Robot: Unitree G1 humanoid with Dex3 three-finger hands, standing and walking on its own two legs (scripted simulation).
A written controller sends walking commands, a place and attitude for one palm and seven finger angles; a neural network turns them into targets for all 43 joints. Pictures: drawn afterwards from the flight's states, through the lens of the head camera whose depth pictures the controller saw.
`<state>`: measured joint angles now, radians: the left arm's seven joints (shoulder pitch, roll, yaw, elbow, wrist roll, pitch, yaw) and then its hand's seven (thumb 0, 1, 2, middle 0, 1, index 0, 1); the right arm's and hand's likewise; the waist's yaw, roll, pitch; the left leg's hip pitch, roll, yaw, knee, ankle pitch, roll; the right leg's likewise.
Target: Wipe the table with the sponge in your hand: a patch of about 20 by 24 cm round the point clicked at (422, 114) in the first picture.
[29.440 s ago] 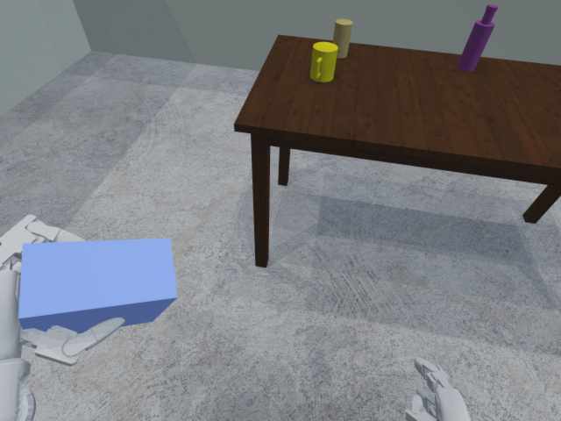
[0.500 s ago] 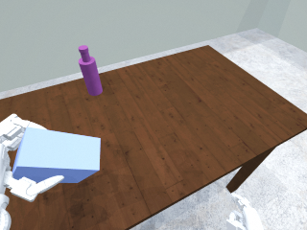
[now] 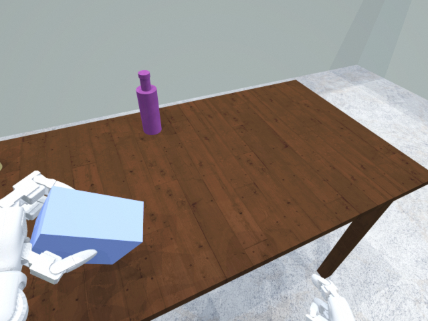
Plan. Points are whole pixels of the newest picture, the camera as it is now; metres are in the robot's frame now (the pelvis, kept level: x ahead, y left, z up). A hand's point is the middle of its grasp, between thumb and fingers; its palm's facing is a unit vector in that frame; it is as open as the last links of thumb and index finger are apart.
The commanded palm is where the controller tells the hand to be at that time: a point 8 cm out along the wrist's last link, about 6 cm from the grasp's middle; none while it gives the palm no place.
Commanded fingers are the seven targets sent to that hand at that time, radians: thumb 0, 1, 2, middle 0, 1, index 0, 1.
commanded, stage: bring the hand home and regain balance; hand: left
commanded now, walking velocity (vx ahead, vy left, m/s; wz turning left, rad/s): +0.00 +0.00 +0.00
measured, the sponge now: (101, 231) +0.23 +0.20 +0.11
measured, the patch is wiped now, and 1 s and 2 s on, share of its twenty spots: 1.00 1.00 1.00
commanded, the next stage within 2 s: come to a stop and stand still in 0.04 s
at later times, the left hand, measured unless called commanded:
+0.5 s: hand (72, 204) +0.24 +0.24 +0.15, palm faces +0.27 -0.85 -0.45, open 10.8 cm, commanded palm +0.19 +0.28 +0.18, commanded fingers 0.00 0.10 1.30 -1.20 -1.60 -1.20 -1.60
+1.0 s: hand (58, 208) +0.23 +0.25 +0.16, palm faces +0.36 -0.85 -0.38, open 10.7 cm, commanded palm +0.18 +0.29 +0.18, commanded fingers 0.00 0.10 1.30 -1.20 -1.60 -1.20 -1.60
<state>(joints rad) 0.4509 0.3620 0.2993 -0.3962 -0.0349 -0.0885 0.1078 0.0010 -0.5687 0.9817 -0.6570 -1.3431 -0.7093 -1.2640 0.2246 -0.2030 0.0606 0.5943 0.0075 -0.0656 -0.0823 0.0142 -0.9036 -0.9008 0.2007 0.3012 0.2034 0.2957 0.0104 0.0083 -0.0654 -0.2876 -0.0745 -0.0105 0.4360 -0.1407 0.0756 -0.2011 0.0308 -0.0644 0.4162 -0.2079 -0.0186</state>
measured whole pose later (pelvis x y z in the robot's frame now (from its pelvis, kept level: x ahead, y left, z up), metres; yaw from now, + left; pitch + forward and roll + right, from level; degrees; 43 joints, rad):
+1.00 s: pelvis +0.02 +0.00 +0.00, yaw +0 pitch +0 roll -2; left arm 0.45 0.39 0.35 -0.45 -0.05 -0.23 0.09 0.00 -0.57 0.98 -0.67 -1.35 -0.72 -1.28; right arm 0.21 -0.20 0.04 0.57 0.01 -0.12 -0.05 0.01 -0.91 -0.90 0.20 0.30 0.20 0.30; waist 0.03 -0.02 0.02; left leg -0.26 -0.07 0.00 0.44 -0.17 0.08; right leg -0.16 0.03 -0.06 0.39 -0.22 -0.01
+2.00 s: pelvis -0.02 -0.01 -0.01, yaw +0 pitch +1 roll -3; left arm 0.47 0.38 0.36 -0.54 -0.05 -0.29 0.10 0.00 -0.57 0.99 -0.68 -1.36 -0.73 -1.29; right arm 0.20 -0.22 0.04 0.58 0.00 -0.16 -0.06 0.01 -0.90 -0.90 0.20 0.30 0.20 0.30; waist 0.02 0.02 0.04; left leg -0.45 -0.04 -0.03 0.62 -0.25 0.02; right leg -0.33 0.06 -0.08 0.51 -0.21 -0.05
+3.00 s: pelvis -0.21 -0.06 -0.02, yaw -2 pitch -1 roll +0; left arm 0.48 0.42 0.44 -0.57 -0.06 -0.24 0.09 0.00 -0.57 0.99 -0.69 -1.36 -0.73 -1.29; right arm 0.20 -0.20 -0.01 0.62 0.01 -0.09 -0.01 0.02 -0.91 -0.90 0.20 0.30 0.20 0.30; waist 0.02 -0.02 0.08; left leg -0.63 -0.10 -0.09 1.45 -0.43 -0.05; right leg -0.38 0.00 -0.03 0.68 -0.29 -0.04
